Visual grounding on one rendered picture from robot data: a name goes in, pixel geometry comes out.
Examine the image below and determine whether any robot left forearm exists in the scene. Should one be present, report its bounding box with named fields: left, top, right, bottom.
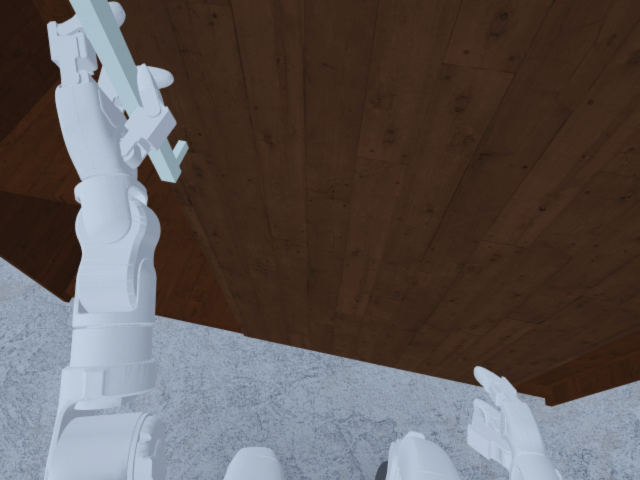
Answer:
left=44, top=173, right=161, bottom=480

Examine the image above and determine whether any robot thigh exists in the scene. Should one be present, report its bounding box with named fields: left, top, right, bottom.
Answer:
left=223, top=447, right=285, bottom=480
left=386, top=437, right=463, bottom=480

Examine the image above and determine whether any robot right thigh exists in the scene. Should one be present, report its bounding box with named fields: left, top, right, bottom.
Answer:
left=386, top=437, right=463, bottom=480

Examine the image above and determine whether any left robot hand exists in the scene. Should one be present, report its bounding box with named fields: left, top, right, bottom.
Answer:
left=47, top=2, right=177, bottom=181

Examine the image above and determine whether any right robot hand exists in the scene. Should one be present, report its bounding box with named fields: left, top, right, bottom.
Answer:
left=467, top=366, right=548, bottom=473

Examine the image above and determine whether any left robot upper arm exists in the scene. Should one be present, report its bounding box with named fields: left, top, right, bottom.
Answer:
left=48, top=412, right=167, bottom=480

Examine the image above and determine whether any wardrobe door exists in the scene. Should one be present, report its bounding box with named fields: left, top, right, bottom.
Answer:
left=526, top=330, right=640, bottom=387
left=108, top=0, right=640, bottom=387

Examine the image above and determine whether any robot left thigh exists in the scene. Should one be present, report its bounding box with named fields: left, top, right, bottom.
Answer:
left=223, top=447, right=285, bottom=480

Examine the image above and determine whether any robot right forearm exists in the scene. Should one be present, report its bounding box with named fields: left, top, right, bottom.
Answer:
left=509, top=454, right=563, bottom=480

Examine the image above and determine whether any handle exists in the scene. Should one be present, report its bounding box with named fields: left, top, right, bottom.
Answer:
left=69, top=0, right=189, bottom=183

